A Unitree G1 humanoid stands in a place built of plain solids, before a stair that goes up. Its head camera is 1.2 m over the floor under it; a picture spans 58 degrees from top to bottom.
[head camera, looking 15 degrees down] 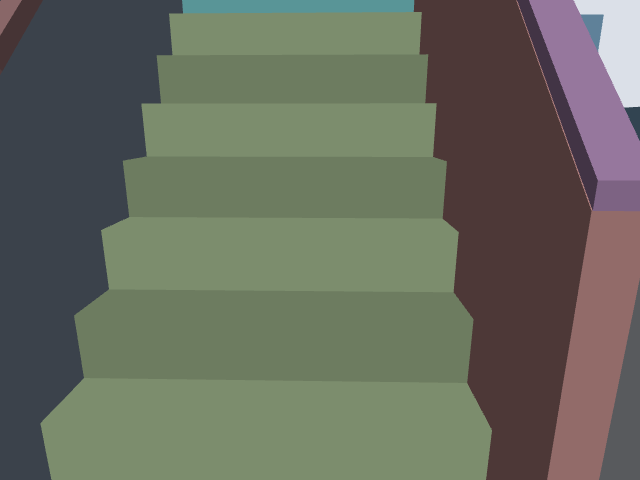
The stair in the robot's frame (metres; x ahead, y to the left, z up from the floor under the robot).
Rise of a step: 0.21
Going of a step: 0.21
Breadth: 1.20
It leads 1 degrees to the right of straight ahead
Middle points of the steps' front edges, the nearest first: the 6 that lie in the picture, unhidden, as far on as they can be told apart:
0.98 0.15 0.43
1.19 0.14 0.64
1.41 0.14 0.85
1.62 0.13 1.07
1.83 0.13 1.28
2.05 0.12 1.50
